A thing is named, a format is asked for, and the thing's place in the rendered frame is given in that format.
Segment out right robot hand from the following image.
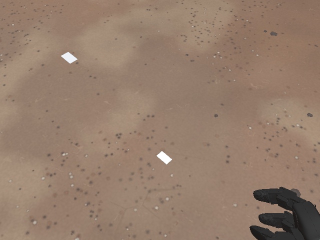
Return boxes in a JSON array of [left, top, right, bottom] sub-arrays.
[[249, 187, 320, 240]]

